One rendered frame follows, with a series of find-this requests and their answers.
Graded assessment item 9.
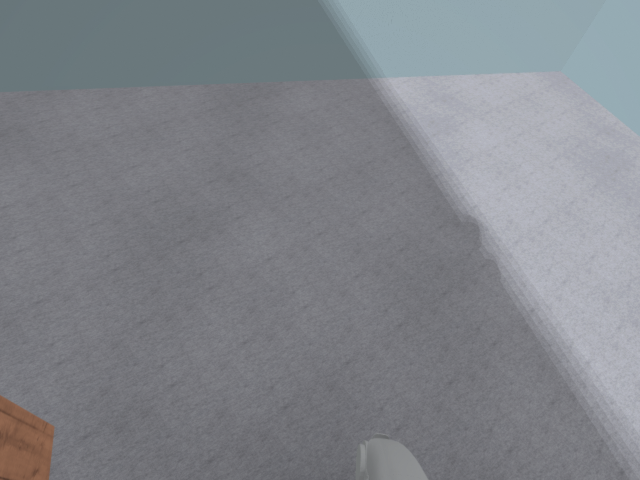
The robot right thigh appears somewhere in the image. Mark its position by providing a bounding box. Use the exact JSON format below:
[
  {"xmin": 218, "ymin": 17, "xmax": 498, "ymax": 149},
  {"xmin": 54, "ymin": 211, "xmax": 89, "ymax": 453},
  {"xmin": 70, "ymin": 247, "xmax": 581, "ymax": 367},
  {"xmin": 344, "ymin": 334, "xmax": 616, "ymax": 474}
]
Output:
[{"xmin": 355, "ymin": 438, "xmax": 428, "ymax": 480}]

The table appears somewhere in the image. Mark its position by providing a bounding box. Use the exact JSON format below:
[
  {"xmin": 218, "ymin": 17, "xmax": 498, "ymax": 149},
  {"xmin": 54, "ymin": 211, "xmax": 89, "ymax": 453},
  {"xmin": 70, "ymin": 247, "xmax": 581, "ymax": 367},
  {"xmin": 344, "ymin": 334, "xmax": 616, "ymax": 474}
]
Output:
[{"xmin": 0, "ymin": 395, "xmax": 55, "ymax": 480}]

